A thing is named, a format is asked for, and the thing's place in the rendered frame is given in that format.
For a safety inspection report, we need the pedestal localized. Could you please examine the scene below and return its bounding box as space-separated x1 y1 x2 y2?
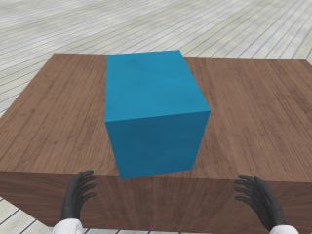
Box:
0 53 312 234

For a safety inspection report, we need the right robot hand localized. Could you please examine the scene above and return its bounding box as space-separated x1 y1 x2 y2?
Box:
235 175 287 232

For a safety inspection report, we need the robot right forearm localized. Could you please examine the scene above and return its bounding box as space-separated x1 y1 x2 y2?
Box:
269 224 299 234

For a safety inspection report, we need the robot left forearm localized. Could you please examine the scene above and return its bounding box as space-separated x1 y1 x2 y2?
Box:
52 218 84 234

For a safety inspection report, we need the carton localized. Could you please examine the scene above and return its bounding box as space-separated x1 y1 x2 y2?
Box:
104 50 211 180

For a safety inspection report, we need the left robot hand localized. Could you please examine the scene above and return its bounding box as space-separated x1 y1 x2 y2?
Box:
59 170 97 221

